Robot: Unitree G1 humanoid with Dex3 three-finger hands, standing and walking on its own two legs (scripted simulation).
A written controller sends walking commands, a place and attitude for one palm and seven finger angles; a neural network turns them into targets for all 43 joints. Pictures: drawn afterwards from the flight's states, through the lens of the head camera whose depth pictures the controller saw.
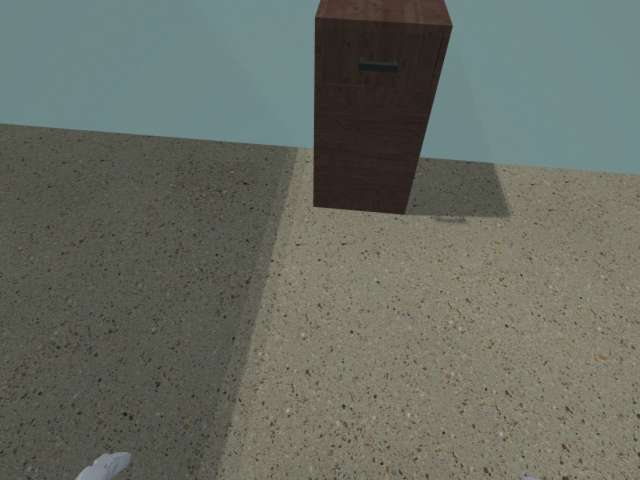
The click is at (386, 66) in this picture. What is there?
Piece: drawer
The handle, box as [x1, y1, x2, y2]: [358, 57, 397, 72]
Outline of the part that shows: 358,69 396,72 397,70 396,60 393,60 392,63 363,61 362,57 360,57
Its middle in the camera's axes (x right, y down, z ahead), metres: +0.19 -0.57 +1.26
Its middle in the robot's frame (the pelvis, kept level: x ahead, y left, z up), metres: +1.33 -0.13 -0.07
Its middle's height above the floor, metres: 0.69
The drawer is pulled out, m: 0.00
